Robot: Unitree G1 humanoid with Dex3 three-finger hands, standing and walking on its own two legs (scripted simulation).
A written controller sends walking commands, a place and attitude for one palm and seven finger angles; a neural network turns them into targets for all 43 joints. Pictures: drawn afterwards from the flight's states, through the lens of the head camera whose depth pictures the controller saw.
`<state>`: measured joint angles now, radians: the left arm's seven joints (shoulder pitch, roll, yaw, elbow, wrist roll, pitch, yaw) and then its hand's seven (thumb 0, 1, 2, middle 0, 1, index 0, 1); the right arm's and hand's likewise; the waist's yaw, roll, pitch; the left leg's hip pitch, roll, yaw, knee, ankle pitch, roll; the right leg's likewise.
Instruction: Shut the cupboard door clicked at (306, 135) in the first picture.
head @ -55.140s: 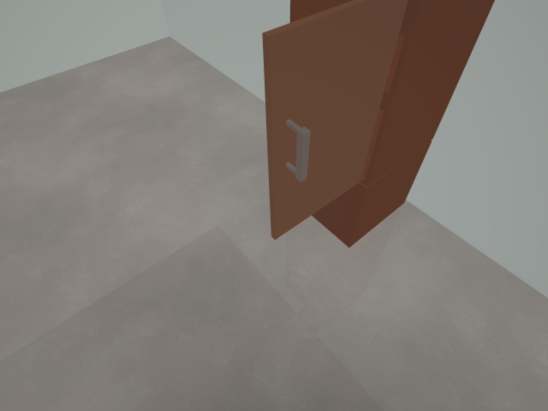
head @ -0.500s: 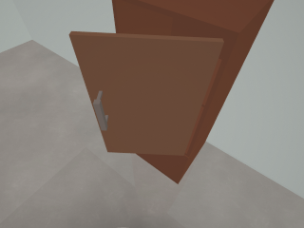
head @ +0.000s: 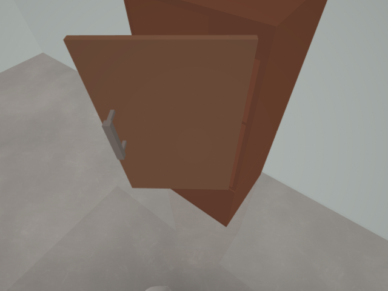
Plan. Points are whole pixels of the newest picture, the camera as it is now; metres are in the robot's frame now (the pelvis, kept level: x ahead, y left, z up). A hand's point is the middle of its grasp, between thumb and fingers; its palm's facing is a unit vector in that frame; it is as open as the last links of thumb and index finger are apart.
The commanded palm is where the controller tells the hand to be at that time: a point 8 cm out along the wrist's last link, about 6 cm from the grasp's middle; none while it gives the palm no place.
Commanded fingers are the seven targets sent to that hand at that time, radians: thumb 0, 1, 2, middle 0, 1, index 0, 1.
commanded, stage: come to a stop and stand still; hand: left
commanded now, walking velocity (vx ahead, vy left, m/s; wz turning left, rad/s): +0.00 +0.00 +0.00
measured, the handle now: (116, 135) +0.48 +0.24 +0.00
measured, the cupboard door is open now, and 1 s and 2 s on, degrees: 35 35 35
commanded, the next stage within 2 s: look again from close up in 0.32 s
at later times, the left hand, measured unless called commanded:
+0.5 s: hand out of the picture -0.02 +0.17 -0.17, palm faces +0.01 -0.98 -0.20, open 7.3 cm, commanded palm none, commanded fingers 0.00 0.90 0.90 -0.20 -0.30 -0.20 -0.30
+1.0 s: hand out of the picture +0.01 +0.19 -0.16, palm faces +0.00 -0.98 -0.22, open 7.4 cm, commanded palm +0.08 +0.24 -0.07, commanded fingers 0.00 0.90 0.90 -0.20 -0.30 -0.20 -0.30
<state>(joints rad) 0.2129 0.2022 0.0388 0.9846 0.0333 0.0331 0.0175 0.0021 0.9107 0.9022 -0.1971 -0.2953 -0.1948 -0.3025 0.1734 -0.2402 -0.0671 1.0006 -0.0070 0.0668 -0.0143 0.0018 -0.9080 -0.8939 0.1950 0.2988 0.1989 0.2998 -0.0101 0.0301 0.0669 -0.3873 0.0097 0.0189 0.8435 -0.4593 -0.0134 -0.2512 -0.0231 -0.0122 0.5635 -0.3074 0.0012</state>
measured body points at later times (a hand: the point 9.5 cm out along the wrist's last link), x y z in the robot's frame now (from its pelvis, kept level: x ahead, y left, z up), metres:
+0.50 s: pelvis -0.02 +0.00 +0.01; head +0.00 -0.01 +0.46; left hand -0.02 +0.22 -0.15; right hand -0.01 -0.23 -0.15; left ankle -0.02 +0.11 -0.73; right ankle +0.00 -0.13 -0.73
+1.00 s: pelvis -0.01 +0.01 +0.01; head +0.00 +0.00 +0.46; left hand +0.01 +0.24 -0.15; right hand +0.01 -0.22 -0.15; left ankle -0.02 +0.11 -0.73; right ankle +0.00 -0.13 -0.73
